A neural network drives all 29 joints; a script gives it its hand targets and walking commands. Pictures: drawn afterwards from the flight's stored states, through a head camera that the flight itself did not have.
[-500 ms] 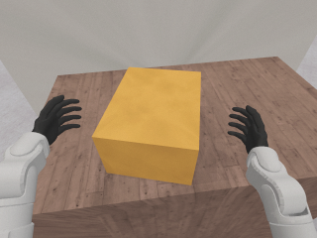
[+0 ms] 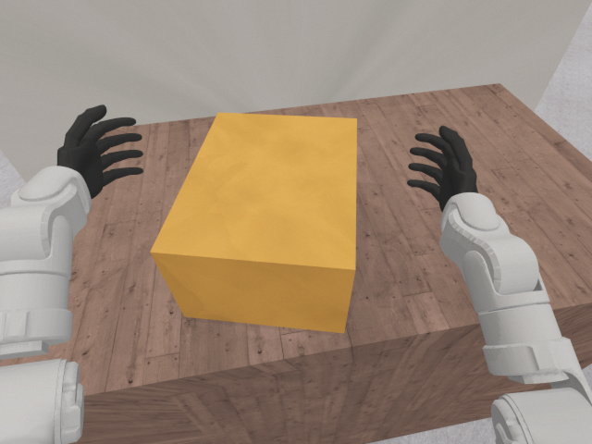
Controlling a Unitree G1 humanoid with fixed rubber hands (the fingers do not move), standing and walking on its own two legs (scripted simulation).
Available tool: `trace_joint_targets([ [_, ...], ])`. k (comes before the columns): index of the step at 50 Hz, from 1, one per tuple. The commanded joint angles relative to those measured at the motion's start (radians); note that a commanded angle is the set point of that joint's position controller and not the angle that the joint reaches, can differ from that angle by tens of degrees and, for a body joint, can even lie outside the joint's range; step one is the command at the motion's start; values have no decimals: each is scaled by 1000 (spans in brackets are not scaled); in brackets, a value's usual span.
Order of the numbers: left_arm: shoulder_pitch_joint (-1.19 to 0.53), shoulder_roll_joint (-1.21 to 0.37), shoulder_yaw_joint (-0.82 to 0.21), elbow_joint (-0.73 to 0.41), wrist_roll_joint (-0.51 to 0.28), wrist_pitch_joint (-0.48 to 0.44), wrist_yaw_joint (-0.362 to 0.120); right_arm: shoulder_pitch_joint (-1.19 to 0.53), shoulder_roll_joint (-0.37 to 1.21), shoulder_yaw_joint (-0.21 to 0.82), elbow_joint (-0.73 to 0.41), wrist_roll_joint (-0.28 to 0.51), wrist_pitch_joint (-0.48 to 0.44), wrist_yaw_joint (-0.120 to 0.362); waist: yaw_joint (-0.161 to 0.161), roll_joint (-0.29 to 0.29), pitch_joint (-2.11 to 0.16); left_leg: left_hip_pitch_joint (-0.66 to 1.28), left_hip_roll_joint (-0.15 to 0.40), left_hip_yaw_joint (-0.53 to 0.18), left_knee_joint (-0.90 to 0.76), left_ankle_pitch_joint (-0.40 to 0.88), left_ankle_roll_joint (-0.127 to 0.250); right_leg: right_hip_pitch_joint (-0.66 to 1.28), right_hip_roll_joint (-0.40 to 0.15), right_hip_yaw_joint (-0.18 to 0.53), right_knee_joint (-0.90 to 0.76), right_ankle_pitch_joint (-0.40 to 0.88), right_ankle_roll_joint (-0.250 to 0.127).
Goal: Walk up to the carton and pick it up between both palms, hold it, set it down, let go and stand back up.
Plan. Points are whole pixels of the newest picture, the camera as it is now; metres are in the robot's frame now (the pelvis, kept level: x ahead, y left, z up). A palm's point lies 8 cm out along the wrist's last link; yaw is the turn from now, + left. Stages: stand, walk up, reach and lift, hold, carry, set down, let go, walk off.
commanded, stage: reach and lift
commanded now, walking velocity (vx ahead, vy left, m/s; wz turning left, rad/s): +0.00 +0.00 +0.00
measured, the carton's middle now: (275, 212) +0.45 +0.02 +0.06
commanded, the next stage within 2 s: none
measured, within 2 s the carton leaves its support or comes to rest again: neither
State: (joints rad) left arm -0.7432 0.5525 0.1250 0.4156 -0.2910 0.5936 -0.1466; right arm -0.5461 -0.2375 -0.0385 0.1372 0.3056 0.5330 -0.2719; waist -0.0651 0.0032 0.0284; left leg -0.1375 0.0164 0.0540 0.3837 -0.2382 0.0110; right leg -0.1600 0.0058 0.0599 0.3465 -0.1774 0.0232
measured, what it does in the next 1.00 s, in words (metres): stands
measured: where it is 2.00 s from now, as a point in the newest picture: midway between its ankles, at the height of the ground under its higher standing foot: outside the picture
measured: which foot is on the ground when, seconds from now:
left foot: down 0.00-1.00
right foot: down 0.00-1.00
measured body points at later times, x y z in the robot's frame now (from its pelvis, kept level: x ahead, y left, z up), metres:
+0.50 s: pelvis +0.00 +0.00 +0.00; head +0.02 +0.00 +0.45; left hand +0.47 +0.21 +0.21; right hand +0.42 -0.22 +0.17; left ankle -0.02 +0.11 -0.75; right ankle +0.00 -0.14 -0.75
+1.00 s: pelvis -0.01 -0.01 +0.00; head +0.03 +0.00 +0.45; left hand +0.47 +0.19 +0.14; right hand +0.41 -0.21 +0.11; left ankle -0.02 +0.11 -0.75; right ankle +0.00 -0.14 -0.75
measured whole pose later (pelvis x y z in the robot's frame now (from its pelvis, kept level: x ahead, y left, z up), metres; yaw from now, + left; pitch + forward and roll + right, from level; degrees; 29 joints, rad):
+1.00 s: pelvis -0.01 -0.01 +0.00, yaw +1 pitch +8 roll +0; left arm -1.02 0.41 0.01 1.22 -0.29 0.03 -0.12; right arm -0.79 -0.14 -0.04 0.87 0.31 0.06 -0.26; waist -0.10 0.00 -0.07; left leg -0.31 0.02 0.04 0.38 -0.20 0.01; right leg -0.33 0.01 0.05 0.35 -0.15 0.02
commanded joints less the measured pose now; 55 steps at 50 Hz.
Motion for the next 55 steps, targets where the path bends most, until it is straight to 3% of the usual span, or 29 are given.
trace_joint_targets([
  [1, -546, 202, 27, -76, -4, -74, 6, -478, -167, -87, -19, 59, -78, 15, -100, 28, -524, 65, -15, -59, -37, 353, -13, 221, 17, -63, 13, 521, -23],
  [4, -555, 181, 29, 110, 20, -64, -9, -543, -170, -70, 73, 39, -79, 7, -97, -21, -453, 23, -21, -58, -48, 338, 4, 204, 11, -61, 7, 551, -14],
  [6, -602, 186, 26, 8, 26, -84, -7, -557, -164, -68, 44, 56, -105, 6, -95, 33, -518, 69, -25, -55, -31, 397, -15, 200, 21, -69, 13, 571, -7],
  [8, -621, 208, 31, 52, 0, -104, -6, -583, -160, -76, 18, 50, -118, 5, -109, -17, -569, 43, -34, -55, -7, 382, -7, 237, 11, -55, 29, 642, 14],
  [9, -627, 184, 39, 37, 0, -108, 3, -600, -151, -41, 23, 71, -122, 15, -83, 3, -606, 47, -31, -61, -10, 408, -11, 228, 17, -64, 39, 623, 3],
  [10, -676, 186, 32, 109, 27, -110, 5, -617, -163, -58, 86, 56, -122, 15, -102, 23, -552, 50, -24, -61, -11, 409, -18, 186, 25, -82, 29, 557, -1],
  [11, -694, 199, 46, 149, 60, -109, 1, -646, -157, -39, 136, 52, -120, 18, -77, 24, -540, 40, -35, -45, -15, 384, -11, 193, 12, -62, 21, 575, 4],
  [12, -706, 199, 16, 203, 39, -113, -3, -653, -150, -32, 152, 49, -119, 8, -107, 14, -500, 21, -36, -55, -15, 363, -7, 202, 6, -61, 15, 587, -1],
  [13, -702, 209, 7, 146, 8, -132, 1, -673, -159, -37, 104, 66, -131, 13, -97, 1, -558, 40, -30, -60, -17, 363, -5, 213, 10, -59, 24, 594, 0],
  [17, -828, 201, -44, 246, -4, -202, 19, -749, -134, -61, 230, 37, -147, 30, -95, 63, -601, 45, -18, -60, -12, 335, -17, 146, 17, -79, 16, 479, -12],
  [20, -769, 169, -71, 450, 1, -242, 12, -719, -119, -31, 399, 27, -158, 33, -102, 17, -500, 23, -19, -58, -26, 291, 3, 143, 10, -71, -12, 435, -21],
  [24, -722, 103, -75, 474, 36, -300, -2, -686, -83, -15, 424, 12, -230, 24, -117, -1, -572, 30, -34, -46, -6, 334, 3, 181, 7, -66, 16, 569, 1],
  [27, -717, 109, -70, 467, 25, -371, 2, -690, -34, 3, 364, 10, -290, 13, -87, -18, -569, -3, -47, -39, 1, 371, 2, 215, 10, -68, 38, 608, 16],
  [28, -710, 111, -70, 485, 34, -388, 5, -683, -39, 12, 417, 16, -295, 19, -70, -5, -589, -6, -42, -41, 8, 370, -1, 203, 8, -69, 44, 603, 7],
  [29, -707, 79, -90, 535, 43, -414, 0, -646, -35, -5, 487, -6, -307, 25, -105, 4, -577, 31, -34, -50, 4, 340, 2, 146, 9, -77, 25, 522, -3],
  [30, -705, 58, -103, 549, 45, -426, 7, -630, -26, -12, 532, -10, -314, 31, -100, 32, -529, 73, -24, -53, 2, 355, -10, 95, 22, -100, 13, 460, -5],
  [33, -679, 78, -76, 659, 68, -481, 9, -634, 4, 35, 567, -4, -351, 27, -48, -25, -541, -2, -29, -41, -6, 314, 13, 130, 16, -77, 10, 444, -4],
  [37, -681, 85, -49, 653, 74, -558, 23, -640, 13, 31, 524, -37, -432, 28, -25, -23, -633, -30, -36, -24, 12, 366, 7, 138, 11, -71, 39, 538, 6],
  [40, -654, 17, -89, 647, 86, -612, 41, -615, 18, 8, 568, -62, -491, 23, -62, 26, -741, -13, -19, -59, 29, 396, -5, 112, 10, -72, 63, 551, -8],
  [41, -693, 0, -119, 603, 71, -614, 41, -624, 2, -19, 610, -71, -495, 25, -109, 71, -730, 77, -11, -65, 42, 461, -26, 31, 29, -99, 49, 529, -11],
  [42, -668, 37, -90, 708, 81, -612, 30, -603, 15, 19, 628, -57, -497, 20, -68, 21, -697, 1, -21, -45, 61, 429, -17, 66, 20, -77, 56, 545, -7],
  [43, -633, 37, -91, 772, 91, -610, 24, -580, 12, 37, 662, -61, -501, 17, -69, -13, -656, -11, -22, -42, 44, 392, -9, 93, 22, -82, 40, 515, -5],
  [47, -627, 0, -98, 725, 75, -613, 32, -605, 22, 43, 651, -51, -529, 5, -69, 6, -655, 1, -18, -36, 42, 432, -14, 56, 29, -84, 41, 528, 7],
  [48, -608, -15, -93, 740, 81, -620, 22, -593, 48, 57, 638, -50, -535, 5, -53, -31, -631, 0, -22, -35, 57, 428, -10, 73, 20, -73, 42, 550, 6],
  [50, -726, 10, -110, 691, 70, -645, 47, -724, 26, 61, 574, -11, -537, 18, -21, 29, -718, -49, -10, -47, 54, 406, -13, 54, 22, -76, 55, 444, -14],
  [52, -652, 9, -108, 746, 71, -628, 38, -644, 21, 39, 603, -45, -538, -2, -53, -10, -714, -10, -21, -46, 47, 415, -9, 51, 19, -82, 42, 529, 4],
  [53, -715, -16, -128, 697, 59, -641, 43, -676, 21, 35, 580, -29, -540, 11, -52, 22, -784, -4, -21, -44, 67, 426, -13, 28, 22, -82, 55, 504, -5],
  [54, -644, -15, -129, 769, 61, -633, 35, -618, 35, 33, 651, -46, -527, 8, -83, -17, -650, -29, -20, -50, 55, 374, -7, 57, 16, -76, 44, 496, -10],
  [55, -665, -11, -116, 760, 88, -637, 38, -634, 21, 20, 698, -51, -528, 10, -79, 11, -635, -32, -16, -51, 39, 379, -17, 43, 18, -89, 51, 474, -8],
])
